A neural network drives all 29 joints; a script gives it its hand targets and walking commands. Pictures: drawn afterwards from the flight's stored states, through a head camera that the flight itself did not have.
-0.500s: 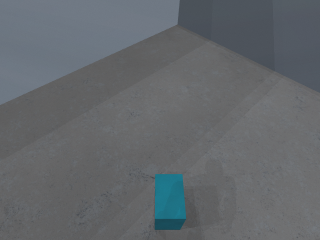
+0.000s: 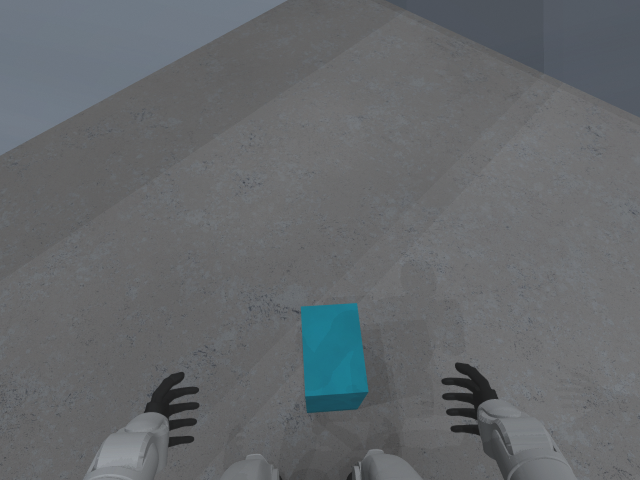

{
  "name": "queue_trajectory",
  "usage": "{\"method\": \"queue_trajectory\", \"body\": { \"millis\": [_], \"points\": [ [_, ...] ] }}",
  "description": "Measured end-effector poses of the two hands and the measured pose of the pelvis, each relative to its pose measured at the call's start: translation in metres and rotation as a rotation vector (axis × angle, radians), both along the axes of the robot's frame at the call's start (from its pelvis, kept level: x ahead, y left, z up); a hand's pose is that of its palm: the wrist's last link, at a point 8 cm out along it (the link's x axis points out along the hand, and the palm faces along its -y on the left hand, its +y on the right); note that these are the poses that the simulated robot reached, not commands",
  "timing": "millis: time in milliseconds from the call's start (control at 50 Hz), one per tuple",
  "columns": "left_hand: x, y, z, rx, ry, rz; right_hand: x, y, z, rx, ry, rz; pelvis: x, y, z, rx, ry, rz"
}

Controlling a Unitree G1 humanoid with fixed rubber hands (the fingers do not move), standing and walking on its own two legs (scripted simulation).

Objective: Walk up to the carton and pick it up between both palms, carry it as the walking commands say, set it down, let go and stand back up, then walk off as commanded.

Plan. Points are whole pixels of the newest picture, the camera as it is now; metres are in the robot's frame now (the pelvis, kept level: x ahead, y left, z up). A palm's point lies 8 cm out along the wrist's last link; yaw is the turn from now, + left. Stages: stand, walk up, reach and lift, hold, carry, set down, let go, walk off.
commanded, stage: reach and lift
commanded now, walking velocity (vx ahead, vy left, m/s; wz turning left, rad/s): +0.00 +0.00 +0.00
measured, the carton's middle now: (330, 361) +0.39 -0.05 -0.61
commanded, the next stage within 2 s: none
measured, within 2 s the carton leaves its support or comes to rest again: neither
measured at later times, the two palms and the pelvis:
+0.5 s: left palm (185, 417) +0.21 +0.19 -0.15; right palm (465, 403) +0.21 -0.22 -0.16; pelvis -0.09 -0.01 -0.06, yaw -2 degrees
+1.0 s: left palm (234, 327) +0.36 +0.14 -0.20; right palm (424, 319) +0.36 -0.20 -0.21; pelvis -0.12 -0.01 -0.10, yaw -2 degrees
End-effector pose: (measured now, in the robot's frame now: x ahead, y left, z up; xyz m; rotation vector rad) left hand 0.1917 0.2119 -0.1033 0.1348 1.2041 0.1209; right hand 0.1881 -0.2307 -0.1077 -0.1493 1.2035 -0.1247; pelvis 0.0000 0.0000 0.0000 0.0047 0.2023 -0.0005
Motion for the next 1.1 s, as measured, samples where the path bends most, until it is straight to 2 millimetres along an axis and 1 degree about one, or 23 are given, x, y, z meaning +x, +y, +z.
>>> {"method": "queue_trajectory", "body": {
  "millis": [20, 60, 120, 160, 200, 220, 260, 320, 360, 400, 460, 520, 580, 680, 740, 800, 880, 980, 1100],
  "points": [
    [0.003, -0.006, 0.000, -0.008, 0.008, -0.006, -0.002, -0.001, -0.001, 0.003, 0.018, -0.009, 0.002, 0.000, 0.000, 0.002, 0.021, 0.000],
    [-0.002, -0.017, -0.002, -0.026, 0.022, -0.003, -0.012, -0.002, -0.004, 0.011, 0.054, -0.016, 0.006, -0.001, 0.001, 0.008, 0.057, -0.006],
    [-0.023, -0.031, -0.012, -0.045, 0.032, 0.024, -0.033, -0.001, -0.015, 0.023, 0.086, 0.000, 0.008, -0.002, 0.000, 0.023, 0.106, -0.033],
    [-0.038, -0.036, -0.022, -0.048, 0.031, 0.038, -0.042, -0.001, -0.025, 0.035, 0.067, 0.010, 0.004, -0.003, -0.004, 0.031, 0.136, -0.048],
    [-0.049, -0.038, -0.031, -0.044, 0.021, 0.041, -0.044, -0.001, -0.034, 0.046, 0.021, 0.006, -0.004, -0.004, -0.011, 0.036, 0.163, -0.061],
    [-0.051, -0.037, -0.036, -0.040, 0.009, 0.041, -0.043, -0.002, -0.038, 0.046, -0.008, 0.003, -0.010, -0.004, -0.014, 0.037, 0.175, -0.063],
    [-0.048, -0.032, -0.045, -0.022, -0.024, 0.026, -0.038, -0.004, -0.046, 0.044, -0.058, -0.002, -0.022, -0.006, -0.022, 0.041, 0.197, -0.061],
    [-0.029, -0.024, -0.048, 0.000, -0.109, -0.001, -0.026, -0.001, -0.055, 0.053, -0.111, 0.015, -0.042, -0.009, -0.032, 0.045, 0.213, -0.052],
    [-0.014, -0.020, -0.046, 0.012, -0.160, -0.016, -0.016, 0.002, -0.059, 0.060, -0.134, 0.021, -0.055, -0.010, -0.037, 0.042, 0.214, -0.045],
    [-0.001, -0.017, -0.042, 0.012, -0.207, -0.012, -0.006, 0.003, -0.058, 0.056, -0.166, 0.023, -0.067, -0.011, -0.043, 0.038, 0.201, -0.042],
    [0.011, -0.019, -0.042, -0.005, -0.219, 0.002, 0.011, 0.006, -0.053, 0.051, -0.201, 0.032, -0.083, -0.011, -0.051, 0.032, 0.165, -0.043],
    [0.020, -0.027, -0.048, -0.030, -0.202, 0.004, 0.028, 0.009, -0.050, 0.049, -0.220, 0.043, -0.097, -0.011, -0.059, 0.026, 0.131, -0.042],
    [0.031, -0.037, -0.054, -0.049, -0.206, 0.014, 0.040, 0.010, -0.054, 0.040, -0.212, 0.049, -0.109, -0.011, -0.066, 0.024, 0.111, -0.040],
    [0.065, -0.054, -0.060, -0.049, -0.289, 0.032, 0.061, 0.008, -0.066, 0.030, -0.231, 0.021, -0.125, -0.013, -0.079, 0.025, 0.119, -0.041],
    [0.087, -0.062, -0.066, -0.039, -0.323, 0.031, 0.082, 0.010, -0.071, 0.045, -0.283, 0.004, -0.132, -0.014, -0.086, 0.024, 0.141, -0.044],
    [0.108, -0.070, -0.074, -0.031, -0.341, 0.020, 0.107, 0.014, -0.076, 0.053, -0.334, 0.000, -0.135, -0.013, -0.093, 0.028, 0.181, -0.048],
    [0.132, -0.077, -0.085, -0.034, -0.363, 0.036, 0.136, 0.020, -0.086, 0.055, -0.376, 0.003, -0.132, -0.013, -0.100, 0.043, 0.252, -0.058],
    [0.161, -0.076, -0.096, -0.025, -0.445, 0.058, 0.167, 0.027, -0.101, 0.062, -0.439, 0.001, -0.118, -0.014, -0.101, 0.059, 0.345, -0.065],
    [0.187, -0.071, -0.114, -0.016, -0.505, 0.039, 0.198, 0.021, -0.115, 0.047, -0.511, -0.015, -0.099, -0.013, -0.096, 0.059, 0.436, -0.055]
  ]
}}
